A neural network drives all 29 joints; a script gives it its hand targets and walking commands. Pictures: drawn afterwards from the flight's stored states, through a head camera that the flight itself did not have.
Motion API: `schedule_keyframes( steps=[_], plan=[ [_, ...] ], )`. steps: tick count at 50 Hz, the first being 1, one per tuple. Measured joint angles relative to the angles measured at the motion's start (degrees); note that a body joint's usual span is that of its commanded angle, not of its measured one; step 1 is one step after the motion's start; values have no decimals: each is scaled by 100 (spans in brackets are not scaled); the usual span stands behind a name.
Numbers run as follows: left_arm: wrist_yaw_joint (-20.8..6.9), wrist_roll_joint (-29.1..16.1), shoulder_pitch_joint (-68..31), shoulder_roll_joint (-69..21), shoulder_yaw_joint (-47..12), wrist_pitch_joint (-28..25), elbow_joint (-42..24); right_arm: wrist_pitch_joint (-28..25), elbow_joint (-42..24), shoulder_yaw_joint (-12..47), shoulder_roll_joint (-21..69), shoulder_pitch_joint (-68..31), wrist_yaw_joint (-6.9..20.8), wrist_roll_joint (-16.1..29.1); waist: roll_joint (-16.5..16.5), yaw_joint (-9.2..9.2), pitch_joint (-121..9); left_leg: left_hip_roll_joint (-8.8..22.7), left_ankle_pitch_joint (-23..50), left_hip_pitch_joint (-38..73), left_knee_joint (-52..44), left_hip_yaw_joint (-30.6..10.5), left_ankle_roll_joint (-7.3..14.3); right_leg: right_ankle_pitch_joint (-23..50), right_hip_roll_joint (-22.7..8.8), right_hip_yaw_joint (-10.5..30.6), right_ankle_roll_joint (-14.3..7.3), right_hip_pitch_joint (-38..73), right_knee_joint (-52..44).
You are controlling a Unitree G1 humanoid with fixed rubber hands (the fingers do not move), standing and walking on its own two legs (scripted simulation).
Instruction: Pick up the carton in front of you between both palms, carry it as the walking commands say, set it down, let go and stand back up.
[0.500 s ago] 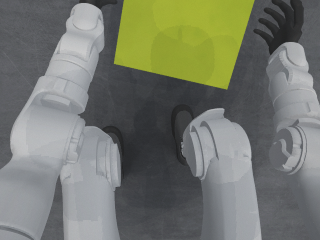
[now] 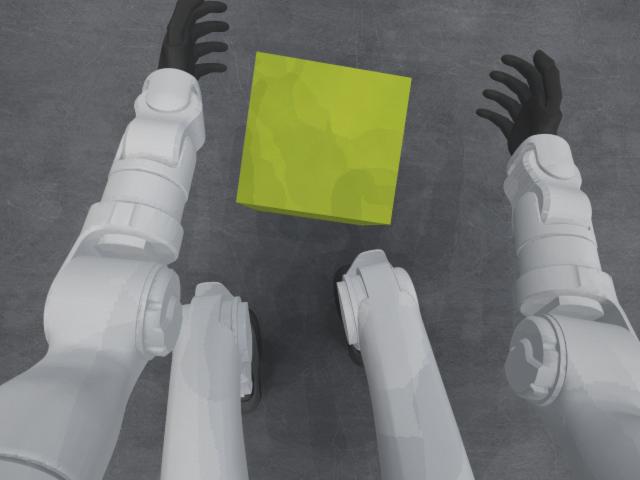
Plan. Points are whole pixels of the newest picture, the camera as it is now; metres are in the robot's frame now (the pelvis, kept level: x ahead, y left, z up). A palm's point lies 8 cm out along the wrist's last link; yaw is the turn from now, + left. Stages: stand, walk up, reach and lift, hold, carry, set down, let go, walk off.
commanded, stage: set down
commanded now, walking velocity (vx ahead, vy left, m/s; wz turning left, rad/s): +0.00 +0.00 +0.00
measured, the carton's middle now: (319, 156) +0.47 -0.09 -0.34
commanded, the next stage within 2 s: let go in 0.54 s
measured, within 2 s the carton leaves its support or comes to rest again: neither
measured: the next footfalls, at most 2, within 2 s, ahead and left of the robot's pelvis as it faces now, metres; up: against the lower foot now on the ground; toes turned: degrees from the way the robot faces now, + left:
none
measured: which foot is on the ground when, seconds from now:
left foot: down 0.00-1.00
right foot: down 0.00-1.00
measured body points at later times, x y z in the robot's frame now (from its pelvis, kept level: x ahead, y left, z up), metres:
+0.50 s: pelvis +0.03 +0.00 +0.13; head +0.31 -0.03 +0.48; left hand +0.55 +0.07 +0.03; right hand +0.43 -0.32 +0.03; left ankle +0.09 +0.12 -0.43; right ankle +0.13 -0.12 -0.43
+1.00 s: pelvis +0.09 -0.02 +0.26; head +0.28 -0.03 +0.67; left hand +0.43 +0.13 +0.15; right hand +0.36 -0.29 +0.16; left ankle +0.09 +0.12 -0.43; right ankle +0.13 -0.12 -0.43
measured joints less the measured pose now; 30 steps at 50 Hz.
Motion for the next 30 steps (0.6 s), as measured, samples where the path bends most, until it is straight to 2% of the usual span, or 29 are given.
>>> schedule_keyframes(
  steps=[13,30],
  plan=[
    [60,273,880,-294,-96,362,-1109,223,-566,-283,12,644,357,-107,-51,22,-443,-20,195,861,-1256,-95,46,104,-41,-17,0,928,-1243],
    [-118,485,1474,-504,262,130,-864,13,-438,-312,186,1179,558,-473,-11,121,-742,64,723,2714,-3365,-142,69,553,-31,39,-54,2775,-3263]
  ],
)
